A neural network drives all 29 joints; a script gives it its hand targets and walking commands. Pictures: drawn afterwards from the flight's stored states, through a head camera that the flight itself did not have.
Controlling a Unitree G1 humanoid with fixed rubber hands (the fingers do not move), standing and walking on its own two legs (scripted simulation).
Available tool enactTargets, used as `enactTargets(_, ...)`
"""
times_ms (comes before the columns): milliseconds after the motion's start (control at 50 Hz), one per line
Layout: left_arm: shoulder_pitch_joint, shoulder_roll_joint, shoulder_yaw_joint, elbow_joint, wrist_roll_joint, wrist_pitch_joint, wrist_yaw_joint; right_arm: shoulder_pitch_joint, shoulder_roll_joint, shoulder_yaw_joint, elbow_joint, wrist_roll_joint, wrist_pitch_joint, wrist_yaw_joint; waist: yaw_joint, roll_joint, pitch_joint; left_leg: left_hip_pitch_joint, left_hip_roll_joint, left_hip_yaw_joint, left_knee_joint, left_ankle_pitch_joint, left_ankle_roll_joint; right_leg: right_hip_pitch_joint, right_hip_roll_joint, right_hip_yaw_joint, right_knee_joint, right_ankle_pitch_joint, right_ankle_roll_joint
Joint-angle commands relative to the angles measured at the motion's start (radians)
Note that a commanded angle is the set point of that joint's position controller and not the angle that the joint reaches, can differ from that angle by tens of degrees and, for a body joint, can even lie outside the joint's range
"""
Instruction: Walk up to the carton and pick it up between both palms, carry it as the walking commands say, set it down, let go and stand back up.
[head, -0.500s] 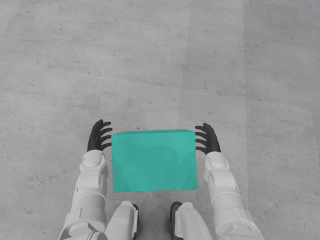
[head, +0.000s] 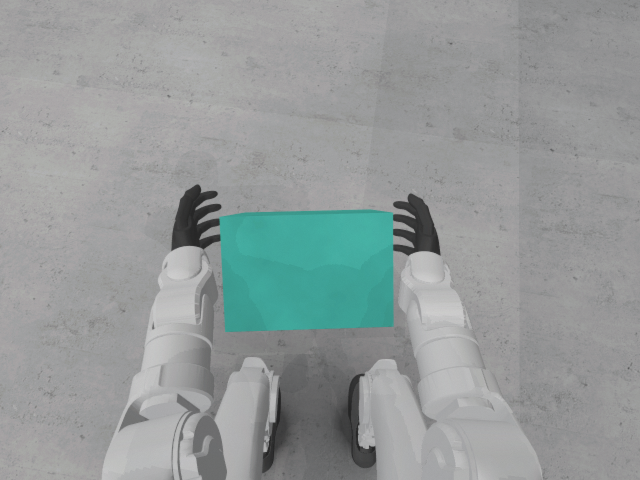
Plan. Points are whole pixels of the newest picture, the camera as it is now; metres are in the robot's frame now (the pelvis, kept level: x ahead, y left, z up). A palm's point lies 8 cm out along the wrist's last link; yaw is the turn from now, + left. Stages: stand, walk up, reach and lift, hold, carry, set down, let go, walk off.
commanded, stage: set down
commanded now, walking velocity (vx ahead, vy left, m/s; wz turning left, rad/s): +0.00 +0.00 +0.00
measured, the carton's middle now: (308, 261) +0.40 +0.03 -0.18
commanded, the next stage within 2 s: none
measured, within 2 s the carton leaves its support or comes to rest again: neither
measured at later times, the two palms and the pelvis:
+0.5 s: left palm (203, 251) +0.40 +0.19 -0.15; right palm (402, 250) +0.42 -0.11 -0.16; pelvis -0.02 +0.00 -0.08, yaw +1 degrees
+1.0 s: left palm (215, 257) +0.42 +0.20 -0.25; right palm (385, 253) +0.44 -0.10 -0.25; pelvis -0.04 +0.00 -0.14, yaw +1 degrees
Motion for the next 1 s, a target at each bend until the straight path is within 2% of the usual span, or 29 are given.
enactTargets(0,-0.609,-0.906,-0.541,0.038,-0.146,-0.006,-0.391,-0.757,0.884,0.543,-0.114,0.171,-0.090,0.420,0.114,0.001,-0.907,0.305,-0.152,0.014,-0.026,0.253,0.015,0.488,0.116,0.007,0.001,0.185,0.013)
enactTargets(40,-0.626,-0.917,-0.557,0.031,-0.177,-0.010,-0.380,-0.796,0.867,0.558,-0.135,0.186,-0.099,0.420,0.104,-0.005,-0.937,0.331,-0.152,0.010,-0.013,0.276,0.010,0.454,0.121,-0.014,0.032,0.188,0.011)
enactTargets(60,-0.641,-0.898,-0.554,0.017,-0.171,-0.012,-0.376,-0.787,0.878,0.561,-0.119,0.186,-0.094,0.417,0.123,-0.034,-0.919,0.302,-0.152,0.005,0.003,0.302,0.014,0.438,0.120,-0.006,0.048,0.218,0.019)
enactTargets(80,-0.640,-0.880,-0.564,0.008,-0.171,-0.016,-0.368,-0.811,0.856,0.574,-0.133,0.206,-0.101,0.417,0.138,-0.002,-0.955,0.329,-0.153,0.017,0.021,0.312,0.009,0.418,0.126,-0.005,0.059,0.211,0.014)
enactTargets(100,-0.618,-0.909,-0.547,0.037,-0.168,-0.009,-0.365,-0.783,0.848,0.547,-0.100,0.176,-0.095,0.411,0.101,-0.020,-0.919,0.283,-0.157,0.011,0.027,0.283,0.011,0.396,0.124,-0.020,0.069,0.195,0.017)
enactTargets(140,-0.723,-0.856,-0.568,-0.022,-0.178,-0.019,-0.361,-0.812,0.873,0.555,-0.090,0.194,-0.088,0.407,0.135,-0.008,-0.935,0.250,-0.157,0.027,0.045,0.251,0.008,0.405,0.129,-0.009,0.088,0.185,0.018)
enactTargets(160,-0.675,-0.885,-0.544,0.039,-0.177,-0.009,-0.357,-0.833,0.823,0.546,-0.093,0.184,-0.092,0.402,0.119,-0.020,-0.924,0.251,-0.158,0.015,0.055,0.223,0.009,0.367,0.129,-0.020,0.104,0.135,0.015)
enactTargets(260,-0.713,-0.882,-0.548,0.030,-0.183,-0.004,-0.345,-0.836,0.817,0.519,-0.058,0.183,-0.084,0.396,0.102,-0.009,-0.910,0.220,-0.161,0.030,0.099,0.223,0.003,0.300,0.130,-0.032,0.140,0.137,0.015)
enactTargets(300,-0.735,-0.872,-0.527,0.047,-0.174,-0.006,-0.339,-0.895,0.799,0.520,-0.057,0.189,-0.086,0.390,0.129,-0.012,-0.896,0.172,-0.161,0.033,0.127,0.196,0.008,0.286,0.131,-0.022,0.165,0.100,0.014)
enactTargets(360,-0.820,-0.850,-0.543,0.029,-0.184,0.001,-0.341,-0.872,0.812,0.469,0.025,0.175,-0.069,0.391,0.084,-0.014,-0.870,0.158,-0.161,0.030,0.133,0.140,0.006,0.248,0.134,-0.038,0.171,0.064,0.009)
enactTargets(400,-0.830,-0.852,-0.539,0.053,-0.199,0.004,-0.336,-0.934,0.782,0.486,-0.010,0.191,-0.080,0.388,0.116,0.015,-0.886,0.163,-0.164,0.028,0.146,0.167,-0.005,0.230,0.137,-0.036,0.200,0.075,0.005)
enactTargets(440,-0.835,-0.855,-0.556,0.027,-0.205,0.001,-0.339,-0.932,0.812,0.491,-0.029,0.195,-0.076,0.381,0.094,-0.024,-0.947,0.133,-0.167,0.035,0.175,0.184,-0.004,0.264,0.136,-0.049,0.216,0.115,0.015)
enactTargets(480,-0.845,-0.852,-0.538,0.039,-0.192,0.004,-0.333,-0.957,0.794,0.490,-0.024,0.201,-0.077,0.377,0.126,0.006,-0.951,0.129,-0.172,0.048,0.201,0.172,-0.005,0.231,0.137,-0.038,0.234,0.081,0.010)
enactTargets(560,-0.857,-0.799,-0.493,0.072,-0.171,0.008,-0.332,-1.003,0.792,0.490,0.015,0.212,-0.068,0.380,0.159,-0.052,-0.910,0.043,-0.167,0.066,0.235,0.137,-0.002,0.209,0.133,-0.040,0.249,0.056,0.022)
enactTargets(580,-0.924,-0.831,-0.521,0.055,-0.195,0.009,-0.338,-0.985,0.792,0.444,0.039,0.193,-0.061,0.373,0.084,-0.027,-0.920,0.037,-0.168,0.056,0.232,0.099,-0.003,0.219,0.133,-0.049,0.258,0.051,0.017)
enactTargets(620,-0.922,-0.806,-0.485,0.092,-0.187,0.017,-0.335,-1.007,0.739,0.430,0.052,0.188,-0.069,0.375,0.111,0.015,-0.874,0.039,-0.166,0.056,0.242,0.129,-0.012,0.147,0.139,-0.048,0.286,0.060,0.008)
enactTargets(660,-0.960,-0.817,-0.498,0.048,-0.197,0.011,-0.343,-1.040,0.763,0.436,0.029,0.197,-0.068,0.375,0.098,-0.030,-0.907,0.003,-0.168,0.056,0.263,0.140,-0.010,0.187,0.134,-0.045,0.294,0.083,0.013)
enactTargets(680,-0.980,-0.799,-0.518,0.029,-0.206,0.006,-0.335,-1.082,0.748,0.472,-0.018,0.221,-0.076,0.377,0.124,-0.031,-0.986,0.047,-0.166,0.052,0.272,0.167,-0.007,0.179,0.139,-0.050,0.316,0.088,0.012)
enactTargets(740,-0.951,-0.840,-0.527,0.069,-0.213,0.016,-0.329,-1.072,0.732,0.464,-0.033,0.217,-0.083,0.372,0.093,0.031,-0.981,0.074,-0.169,0.046,0.290,0.201,-0.018,0.111,0.137,-0.062,0.353,0.109,0.003)
enactTargets(800,-1.013,-0.792,-0.533,-0.014,-0.233,0.002,-0.320,-1.068,0.741,0.482,-0.005,0.232,-0.076,0.379,0.120,-0.007,-1.006,0.051,-0.166,0.050,0.321,0.229,-0.016,0.102,0.135,-0.060,0.378,0.134,0.009)
enactTargets(820,-1.013,-0.798,-0.557,-0.016,-0.236,0.004,-0.326,-1.107,0.726,0.487,-0.036,0.243,-0.081,0.372,0.102,-0.005,-1.046,0.024,-0.164,0.056,0.342,0.231,-0.018,0.144,0.130,-0.050,0.380,0.154,0.011)
enactTargets(840,-1.047,-0.750,-0.543,-0.031,-0.240,-0.005,-0.315,-1.099,0.712,0.492,-0.009,0.235,-0.077,0.369,0.127,-0.018,-1.046,0.025,-0.165,0.059,0.352,0.220,-0.016,0.119,0.132,-0.053,0.395,0.133,0.014)
enactTargets(860,-1.014,-0.770,-0.529,0.019,-0.224,0.004,-0.315,-1.072,0.726,0.459,0.048,0.231,-0.074,0.372,0.115,0.018,-0.967,0.011,-0.163,0.058,0.334,0.199,-0.016,0.071,0.131,-0.059,0.396,0.116,0.011)
enactTargets(880,-1.004,-0.783,-0.542,0.019,-0.223,0.007,-0.316,-1.104,0.716,0.484,-0.030,0.238,-0.086,0.368,0.115,0.000,-1.028,0.043,-0.163,0.062,0.357,0.221,-0.016,0.079,0.137,-0.059,0.399,0.121,0.014)
enactTargets(900,-0.992,-0.787,-0.529,0.061,-0.223,0.010,-0.319,-1.140,0.682,0.483,-0.026,0.242,-0.087,0.365,0.126,0.013,-0.998,-0.008,-0.163,0.061,0.360,0.199,-0.018,0.090,0.130,-0.052,0.406,0.105,0.010)
enactTargets(920,-0.982,-0.760,-0.513,0.070,-0.215,0.007,-0.316,-1.174,0.706,0.513,-0.053,0.277,-0.092,0.370,0.176,0.020,-0.974,-0.014,-0.162,0.073,0.366,0.196,-0.014,0.066,0.125,-0.045,0.410,0.096,0.013)
enactTargets(940,-1.025,-0.738,-0.495,0.043,-0.221,0.001,-0.319,-1.171,0.689,0.502,-0.023,0.254,-0.080,0.368,0.158,-0.054,-0.971,-0.081,-0.163,0.073,0.375,0.177,-0.008,0.095,0.126,-0.052,0.413,0.102,0.021)
enactTargets(960,-1.044,-0.740,-0.513,0.053,-0.219,0.001,-0.313,-1.168,0.686,0.491,-0.025,0.262,-0.086,0.370,0.152,0.017,-0.977,-0.025,-0.162,0.068,0.376,0.183,-0.010,0.054,0.124,-0.050,0.430,0.097,0.009)
enactTargets(980,-1.012,-0.736,-0.501,0.080,-0.214,0.002,-0.313,-1.155,0.663,0.480,0.033,0.254,-0.081,0.366,0.139,-0.013,-0.973,-0.055,-0.157,0.065,0.397,0.161,-0.012,0.030,0.124,-0.056,0.440,0.066,0.018)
